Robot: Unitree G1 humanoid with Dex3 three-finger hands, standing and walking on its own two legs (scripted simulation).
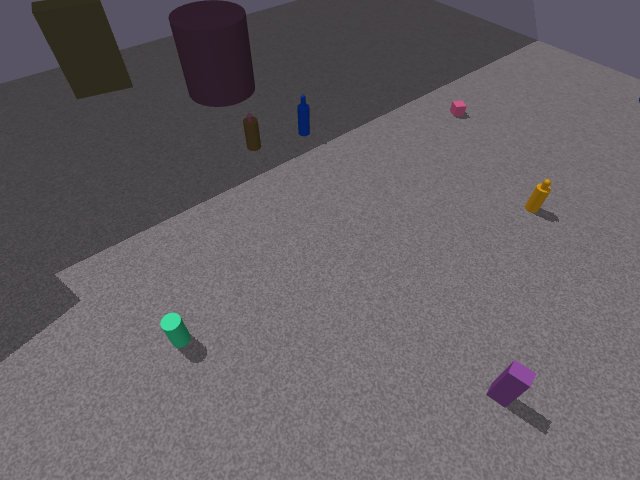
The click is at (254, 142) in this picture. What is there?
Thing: necked bottle
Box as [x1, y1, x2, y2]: [243, 113, 260, 150]
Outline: 249,113 243,120 246,142 248,149 256,150 260,147 257,119 255,117 252,117
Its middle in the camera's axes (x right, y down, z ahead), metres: -0.34 -0.54 +1.96
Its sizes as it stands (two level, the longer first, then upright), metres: 0.073 0.073 0.194
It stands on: the floor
